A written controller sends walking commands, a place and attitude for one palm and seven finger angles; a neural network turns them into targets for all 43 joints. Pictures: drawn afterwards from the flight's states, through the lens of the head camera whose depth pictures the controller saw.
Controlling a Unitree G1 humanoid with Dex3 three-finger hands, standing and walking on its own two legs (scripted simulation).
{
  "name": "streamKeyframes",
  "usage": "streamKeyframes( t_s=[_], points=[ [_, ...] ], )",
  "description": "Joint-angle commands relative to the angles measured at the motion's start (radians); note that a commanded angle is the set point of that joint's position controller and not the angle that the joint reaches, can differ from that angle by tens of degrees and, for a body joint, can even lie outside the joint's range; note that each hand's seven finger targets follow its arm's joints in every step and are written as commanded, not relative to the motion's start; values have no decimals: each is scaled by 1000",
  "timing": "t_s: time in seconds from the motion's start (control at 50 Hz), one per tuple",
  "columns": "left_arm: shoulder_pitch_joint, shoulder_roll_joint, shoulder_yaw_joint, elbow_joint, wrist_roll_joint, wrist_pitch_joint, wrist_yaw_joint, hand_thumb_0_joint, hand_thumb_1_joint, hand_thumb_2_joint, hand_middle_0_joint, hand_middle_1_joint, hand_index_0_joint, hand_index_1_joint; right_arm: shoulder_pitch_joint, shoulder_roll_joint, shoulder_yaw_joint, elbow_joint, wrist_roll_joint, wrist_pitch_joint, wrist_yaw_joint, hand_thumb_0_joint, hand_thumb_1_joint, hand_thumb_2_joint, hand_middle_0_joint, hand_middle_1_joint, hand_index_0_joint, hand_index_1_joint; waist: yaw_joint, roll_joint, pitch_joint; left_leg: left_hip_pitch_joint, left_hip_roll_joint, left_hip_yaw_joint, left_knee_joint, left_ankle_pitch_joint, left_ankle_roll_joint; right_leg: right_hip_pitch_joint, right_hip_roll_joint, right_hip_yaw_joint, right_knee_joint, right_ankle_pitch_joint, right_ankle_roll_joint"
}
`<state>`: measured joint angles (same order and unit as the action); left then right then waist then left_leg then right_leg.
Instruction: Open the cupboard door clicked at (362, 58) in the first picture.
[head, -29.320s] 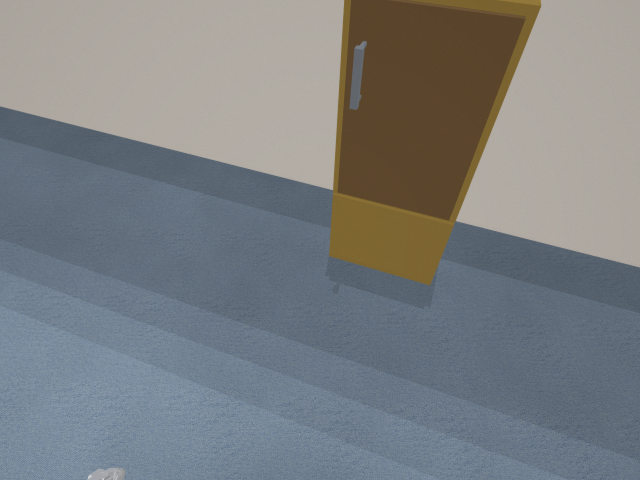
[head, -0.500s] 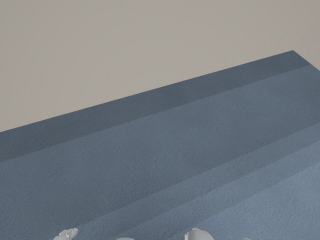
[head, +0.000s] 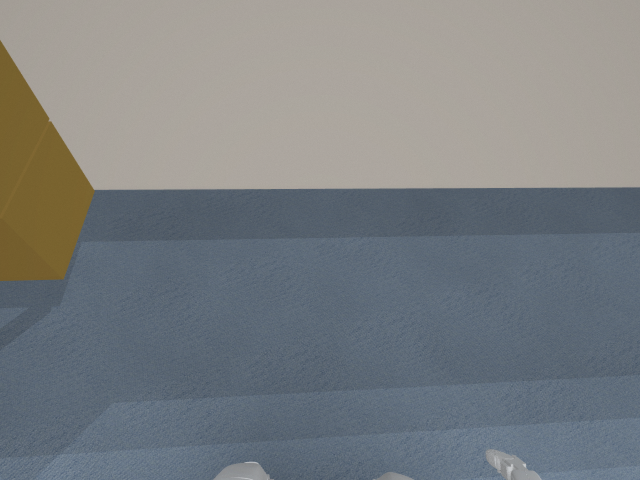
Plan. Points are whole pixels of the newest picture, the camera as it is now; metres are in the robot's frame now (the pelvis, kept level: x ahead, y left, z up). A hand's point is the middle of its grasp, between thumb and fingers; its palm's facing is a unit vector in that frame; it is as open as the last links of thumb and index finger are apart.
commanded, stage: turn to face it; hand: left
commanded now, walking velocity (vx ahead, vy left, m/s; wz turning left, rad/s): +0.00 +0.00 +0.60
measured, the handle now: out of the picture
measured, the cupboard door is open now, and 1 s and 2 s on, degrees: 49 49 49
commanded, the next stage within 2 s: take the last steps up to it in 1.46 s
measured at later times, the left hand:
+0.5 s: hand out of the picture +0.04 +0.16 -0.14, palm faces +0.30 -0.92 -0.25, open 7.4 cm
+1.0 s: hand out of the picture +0.02 +0.19 -0.14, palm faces +0.57 -0.76 -0.31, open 7.4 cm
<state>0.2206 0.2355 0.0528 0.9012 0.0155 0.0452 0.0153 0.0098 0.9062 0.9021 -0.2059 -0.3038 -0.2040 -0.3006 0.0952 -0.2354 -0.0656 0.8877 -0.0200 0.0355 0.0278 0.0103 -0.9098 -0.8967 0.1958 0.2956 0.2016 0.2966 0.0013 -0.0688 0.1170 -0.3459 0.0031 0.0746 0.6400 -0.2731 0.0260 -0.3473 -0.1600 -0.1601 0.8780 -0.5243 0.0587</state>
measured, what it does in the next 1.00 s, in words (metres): steps on the spot, turning left: right foot, then left foot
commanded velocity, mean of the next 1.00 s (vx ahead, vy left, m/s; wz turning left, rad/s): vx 0.00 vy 0.00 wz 0.60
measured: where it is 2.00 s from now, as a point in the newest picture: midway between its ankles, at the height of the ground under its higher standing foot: outside the picture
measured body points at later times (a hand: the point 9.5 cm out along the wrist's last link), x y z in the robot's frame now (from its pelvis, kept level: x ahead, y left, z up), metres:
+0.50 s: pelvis +0.02 -0.04 +0.02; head +0.08 -0.03 +0.46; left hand +0.02 +0.21 -0.12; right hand +0.18 -0.27 -0.13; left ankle -0.03 +0.08 -0.66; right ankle +0.03 -0.17 -0.72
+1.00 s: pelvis +0.05 -0.06 +0.01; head +0.10 -0.04 +0.45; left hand -0.01 +0.23 -0.12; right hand +0.26 -0.22 -0.15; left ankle -0.02 +0.07 -0.70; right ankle +0.11 -0.16 -0.72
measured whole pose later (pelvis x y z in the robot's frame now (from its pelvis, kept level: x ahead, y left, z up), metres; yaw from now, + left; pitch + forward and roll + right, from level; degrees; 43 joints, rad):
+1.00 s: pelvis +0.05 -0.06 +0.01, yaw +36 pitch +2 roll +1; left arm 0.14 0.23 0.05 0.85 0.02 0.01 0.02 0.01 0.91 0.90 -0.20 -0.30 -0.20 -0.30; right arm 0.17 -0.23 -0.08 0.93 -0.02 0.06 0.01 0.01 -0.91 -0.90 0.20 0.30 0.21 0.30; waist -0.01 0.03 0.09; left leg -0.41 -0.04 -0.11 0.75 -0.42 -0.03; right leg -0.30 -0.04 -0.05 0.60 -0.33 0.02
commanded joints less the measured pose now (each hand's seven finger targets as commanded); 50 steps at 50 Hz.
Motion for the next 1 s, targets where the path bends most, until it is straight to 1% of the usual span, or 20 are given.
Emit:
streamKeyframes(
  t_s=[0.0, 0.08, 0.22, 0.24, 0.26, 0.28, 0.34, 0.38, 0.48, 0.54, 0.56, 0.58, 0.6, 0.72, 0.88, 0.9, 0.92, 0.94, 0.96, 0.98],
  points=[
    [-120, 96, 34, -125, 1, -23, 4, 0, 900, 900, -200, -300, -200, -300, 136, -228, -58, -37, -5, -15, -39, 0, -900, -900, 200, 300, 200, 300, -71, 276, -185, 221, 319, -404, -276, 408, 180, -266, 32, 170, 309, -5, 23],
    [-58, 85, 36, -90, 1, -14, -11, 0, 900, 900, -200, -300, -200, -300, 52, -198, -46, -55, -6, -19, -36, 0, -900, -900, 200, 300, 200, 300, -14, 229, -165, 137, 215, -291, -294, 280, 120, -152, 70, 146, 160, 90, 22],
    [29, 92, 37, -85, -4, -34, -3, 0, 900, 900, -200, -300, -200, -300, 5, -198, -61, -72, -2, 1, -29, 0, -900, -900, 200, 300, 200, 300, 27, 217, -171, -32, 152, -366, -197, 176, 83, 184, 150, 97, -328, 227, 5],
    [75, 135, 49, -81, 1, -45, 4, 0, 900, 900, -200, -300, -200, -300, 1, -164, -57, -84, 6, 1, -25, 0, -900, -900, 200, 300, 200, 300, 53, 101, -183, -127, 91, -327, -99, 75, 35, 306, 72, 174, -495, 243, -12],
    [101, 233, 68, -82, 19, -56, 14, 0, 900, 900, -200, -300, -200, -300, 6, -95, -48, -103, 14, 0, -17, 0, -900, -900, 200, 300, 200, 300, 67, -182, -189, -296, -54, -159, 131, -186, -49, 392, -199, 466, -620, 233, -102],
    [74, 261, 59, -95, 15, -50, 15, 0, 900, 900, -200, -300, -200, -300, -17, -107, -49, -117, 5, 1, -12, 0, -900, -900, 200, 300, 200, 300, 65, -215, -148, -278, -55, -120, 387, -347, -59, 245, -348, 526, -643, 291, -200],
    [-63, 149, 32, -120, 7, -52, 19, 0, 900, 900, -200, -300, -200, -300, 11, -110, -50, -67, -1, 21, -1, 0, -900, -900, 200, 300, 200, 300, -13, -184, -89, -262, 27, -124, 623, -177, -74, 133, -196, 290, -577, 415, -181],
    [-56, 137, 30, -120, 12, -56, 21, 0, 900, 900, -200, -300, -200, -300, 6, -75, -35, -60, 5, 21, 6, 0, -900, -900, 200, 300, 200, 300, -13, -151, -109, -214, 29, -70, 484, -180, -91, 185, -166, 173, -527, 627, -163],
    [66, 200, 52, -68, 16, -57, 17, 0, 900, 900, -200, -300, -200, -300, -49, -42, -11, -71, 15, 3, 9, 0, -900, -900, 200, 300, 200, 300, 49, -144, -181, -101, -11, 31, 98, -188, -83, 350, -193, 105, -397, 911, -157],
    [31, 209, 60, -68, 2, -51, 9, 0, 900, 900, -200, -300, -200, -300, 48, -86, -19, -49, 10, -6, 4, 0, -900, -900, 200, 300, 200, 300, -15, -108, -205, 115, -16, 42, -155, 33, -58, 236, -179, 27, -262, 800, -85],
    [20, 179, 55, -84, -3, -46, 3, 0, 900, 900, -200, -300, -200, -300, 106, -151, -37, -40, 4, -13, 3, 0, -900, -900, 200, 300, 200, 300, -48, 49, -247, 293, 85, -87, -213, 247, -14, 73, -130, -14, -100, 611, -30],
    [-5, 97, 36, -131, -10, -40, -4, 0, 900, 900, -200, -300, -200, -300, 190, -275, -70, -32, -6, -18, -6, 0, -900, -900, 200, 300, 200, 300, -95, 386, -260, 429, 384, -480, -239, 673, 154, -228, 20, -27, 139, -84, 45],
    [-78, 109, 27, -164, 2, -28, 4, 0, 900, 900, -200, -300, -200, -300, 257, -301, -72, -4, -3, -9, -14, 0, -900, -900, 200, 300, 200, 300, -122, 292, -259, 365, 446, -502, -241, 630, 233, -249, 34, 97, 256, -172, 23],
    [-66, 86, 33, -87, -1, -18, -6, 0, 900, 900, -200, -300, -200, -300, 88, -193, -42, -42, -5, -25, -41, 0, -900, -900, 200, 300, 200, 300, -23, 221, -187, 208, 226, -306, -268, 440, 130, -189, 61, 159, 203, 86, 26],
    [-5, 86, 31, -91, -7, -32, -1, 0, 900, 900, -200, -300, -200, -300, 32, -198, -58, -54, -4, -5, -32, 0, -900, -900, 200, 300, 200, 300, 11, 235, -187, 47, 165, -380, -202, 327, 98, 128, 152, 110, -277, 189, 7],
    [33, 107, 38, -83, -7, -40, 3, 0, 900, 900, -200, -300, -200, -300, 14, -181, -56, -61, 2, -3, -30, 0, -900, -900, 200, 300, 200, 300, 36, 201, -184, -29, 129, -368, -156, 256, 64, 236, 132, 119, -410, 274, 1],
    [72, 172, 54, -80, 5, -50, 12, 0, 900, 900, -200, -300, -200, -300, 18, -133, -50, -75, 11, -3, -24, 0, -900, -900, 200, 300, 200, 300, 55, 20, -197, -171, 41, -290, -14, 61, 5, 365, -29, 281, -550, 255, -43],
    [76, 248, 64, -84, 18, -54, 17, 0, 900, 900, -200, -300, -200, -300, 13, -82, -42, -98, 13, -4, -18, 0, -900, -900, 200, 300, 200, 300, 63, -244, -179, -283, -97, -104, 240, -297, -68, 362, -293, 524, -619, 354, -167],
    [54, 237, 58, -91, 11, -53, 23, 0, 900, 900, -200, -300, -200, -300, 4, -122, -51, -98, 5, 2, -16, 0, -900, -900, 200, 300, 200, 300, 55, -187, -171, -250, -39, -141, 451, -344, -61, 256, -350, 498, -604, 432, -230],
    [12, 195, 50, -94, 9, -55, 27, 0, 900, 900, -200, -300, -200, -300, -9, -111, -51, -79, 3, 9, -16, 0, -900, -900, 200, 300, 200, 300, 30, -200, -143, -271, -14, -151, 555, -302, -63, 236, -282, 453, -568, 526, -231]
  ],
)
